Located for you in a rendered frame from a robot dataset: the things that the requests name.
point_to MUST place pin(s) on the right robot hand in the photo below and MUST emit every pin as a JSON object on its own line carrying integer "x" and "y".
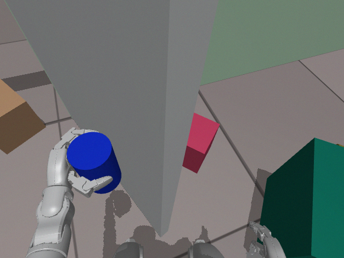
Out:
{"x": 271, "y": 247}

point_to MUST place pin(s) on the left robot arm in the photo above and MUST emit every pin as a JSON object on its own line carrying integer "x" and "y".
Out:
{"x": 54, "y": 215}

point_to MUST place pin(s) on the left robot hand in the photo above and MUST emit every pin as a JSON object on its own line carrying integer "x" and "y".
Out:
{"x": 60, "y": 171}

